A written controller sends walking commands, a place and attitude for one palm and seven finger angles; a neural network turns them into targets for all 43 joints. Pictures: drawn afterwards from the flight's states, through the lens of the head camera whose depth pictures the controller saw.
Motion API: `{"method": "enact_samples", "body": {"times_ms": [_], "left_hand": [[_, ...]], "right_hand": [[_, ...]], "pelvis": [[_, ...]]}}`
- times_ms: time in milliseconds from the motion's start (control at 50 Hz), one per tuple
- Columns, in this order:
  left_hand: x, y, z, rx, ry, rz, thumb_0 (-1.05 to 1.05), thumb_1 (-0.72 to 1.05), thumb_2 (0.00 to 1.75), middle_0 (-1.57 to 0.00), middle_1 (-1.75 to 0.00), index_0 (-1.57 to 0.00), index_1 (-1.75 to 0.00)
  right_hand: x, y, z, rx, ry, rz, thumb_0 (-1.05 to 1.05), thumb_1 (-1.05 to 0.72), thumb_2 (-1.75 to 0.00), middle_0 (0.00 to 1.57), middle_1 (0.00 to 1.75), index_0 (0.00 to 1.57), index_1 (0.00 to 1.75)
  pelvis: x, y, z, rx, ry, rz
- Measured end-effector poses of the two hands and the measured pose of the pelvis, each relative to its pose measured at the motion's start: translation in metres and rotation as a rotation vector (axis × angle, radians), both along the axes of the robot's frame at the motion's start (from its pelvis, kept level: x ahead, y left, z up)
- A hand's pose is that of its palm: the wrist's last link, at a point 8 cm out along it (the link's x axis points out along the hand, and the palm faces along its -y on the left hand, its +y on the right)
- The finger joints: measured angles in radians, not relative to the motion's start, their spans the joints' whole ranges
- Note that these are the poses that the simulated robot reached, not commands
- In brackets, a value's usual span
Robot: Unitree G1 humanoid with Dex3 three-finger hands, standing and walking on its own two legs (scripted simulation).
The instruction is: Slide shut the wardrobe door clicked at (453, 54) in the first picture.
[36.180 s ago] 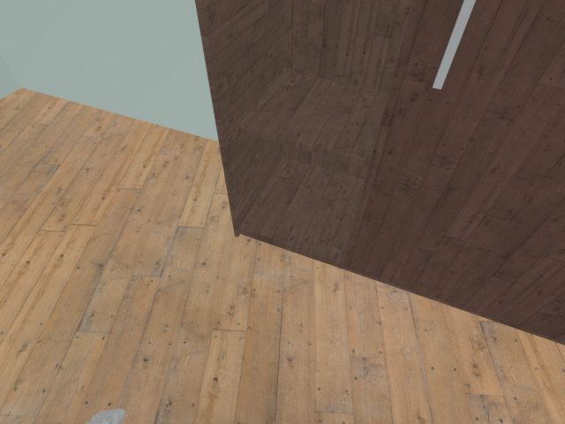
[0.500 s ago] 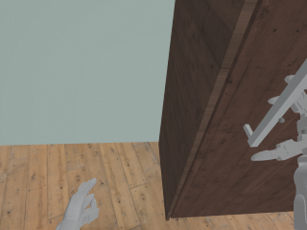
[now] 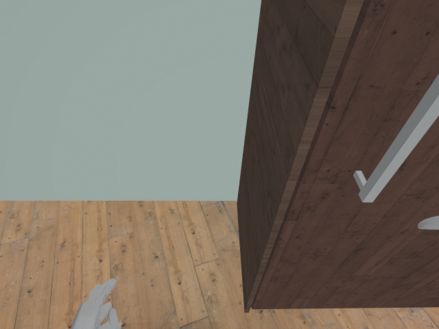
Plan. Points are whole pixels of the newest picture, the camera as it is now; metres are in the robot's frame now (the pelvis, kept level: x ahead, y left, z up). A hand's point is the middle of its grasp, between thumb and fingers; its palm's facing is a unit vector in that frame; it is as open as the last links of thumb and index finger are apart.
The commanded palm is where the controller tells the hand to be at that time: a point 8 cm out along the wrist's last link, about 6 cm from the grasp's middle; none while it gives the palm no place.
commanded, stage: slip the hand off the handle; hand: right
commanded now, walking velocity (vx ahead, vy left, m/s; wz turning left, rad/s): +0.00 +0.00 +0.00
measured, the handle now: (410, 114) +0.33 -0.23 +0.28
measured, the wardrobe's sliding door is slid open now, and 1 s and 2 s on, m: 0.00 0.00 0.00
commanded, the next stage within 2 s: draw the hand back to the body in 0.56 s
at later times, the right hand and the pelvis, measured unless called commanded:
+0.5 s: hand out of the picture +0.18 -0.30 +0.22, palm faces +0.36 +0.91 -0.23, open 14.7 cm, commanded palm +0.12 -0.34 +0.22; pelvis -0.01 -0.01 +0.00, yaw -2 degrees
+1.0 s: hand out of the picture +0.18 -0.28 +0.21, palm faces +0.11 +0.98 -0.17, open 14.7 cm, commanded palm +0.12 -0.33 +0.21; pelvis +0.00 +0.00 +0.01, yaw -1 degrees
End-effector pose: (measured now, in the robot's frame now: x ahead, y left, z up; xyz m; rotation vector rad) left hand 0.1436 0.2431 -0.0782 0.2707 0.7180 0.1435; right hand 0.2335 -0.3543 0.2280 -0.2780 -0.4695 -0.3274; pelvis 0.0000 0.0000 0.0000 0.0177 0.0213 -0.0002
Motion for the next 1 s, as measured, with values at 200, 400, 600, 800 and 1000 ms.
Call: {"method": "enact_samples", "body": {"times_ms": [200,400,600,800,1000], "left_hand": [[0.02,-0.02,0.008,-0.021,-0.079,-0.078,0.01,0.91,0.9,-0.2,-0.3,-0.2,-0.3],[0.052,-0.051,0.022,-0.038,-0.181,-0.185,0.01,0.91,0.9,-0.21,-0.3,-0.2,-0.3],[0.055,-0.058,0.028,-0.047,-0.216,-0.202,0.01,0.9,0.9,-0.21,-0.3,-0.2,-0.3],[0.049,-0.052,0.023,-0.052,-0.204,-0.171,0.01,0.9,0.9,-0.21,-0.3,-0.2,-0.3],[0.061,-0.051,0.05,-0.116,-0.347,-0.142,0.01,0.91,0.9,-0.21,-0.3,-0.2,-0.3]], "right_hand": [[-0.056,0.013,-0.005,-0.033,-0.022,-0.011,-0.01,0.56,-0.2,0.26,1.16,0.25,1.15],[-0.087,0.003,-0.003,-0.025,-0.008,-0.051,-0.01,0.56,-0.2,0.26,1.16,0.25,1.16],[-0.1,0.01,-0.003,-0.047,0.012,0.003,-0.01,0.56,-0.2,0.26,1.15,0.26,1.16],[-0.1,0.008,-0.017,0.03,0.201,0.017,-0.01,0.56,-0.2,0.25,1.15,0.25,1.16],[-0.082,0.022,-0.013,0.112,0.384,0.195,-0.01,0.55,-0.2,0.26,1.15,0.25,1.15]], "pelvis": [[-0.002,-0.004,-0.001,0.001,-0.022,-0.005],[-0.008,-0.005,-0.002,0.009,-0.039,-0.034],[-0.005,-0.006,-0.003,0.009,-0.045,-0.027],[-0.004,-0.008,-0.001,0.012,-0.059,-0.036],[0.002,-0.003,0.006,0.005,-0.095,-0.026]]}}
